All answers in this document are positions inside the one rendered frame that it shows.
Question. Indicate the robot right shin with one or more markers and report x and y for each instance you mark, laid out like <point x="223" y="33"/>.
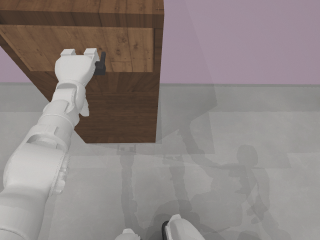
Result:
<point x="174" y="217"/>

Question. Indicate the robot left hand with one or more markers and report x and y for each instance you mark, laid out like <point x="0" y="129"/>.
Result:
<point x="79" y="68"/>

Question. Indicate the robot right thigh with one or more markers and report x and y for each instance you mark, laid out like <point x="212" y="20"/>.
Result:
<point x="181" y="229"/>

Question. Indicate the left robot upper arm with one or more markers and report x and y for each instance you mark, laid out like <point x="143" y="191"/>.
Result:
<point x="36" y="173"/>

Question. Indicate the handle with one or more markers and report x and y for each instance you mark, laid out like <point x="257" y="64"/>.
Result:
<point x="100" y="68"/>

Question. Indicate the cabinet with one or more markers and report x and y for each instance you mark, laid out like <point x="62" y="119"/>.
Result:
<point x="123" y="106"/>

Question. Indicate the left robot forearm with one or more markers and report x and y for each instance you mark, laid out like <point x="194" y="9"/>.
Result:
<point x="57" y="123"/>

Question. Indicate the drawer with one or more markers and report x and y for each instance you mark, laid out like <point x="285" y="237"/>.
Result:
<point x="127" y="49"/>

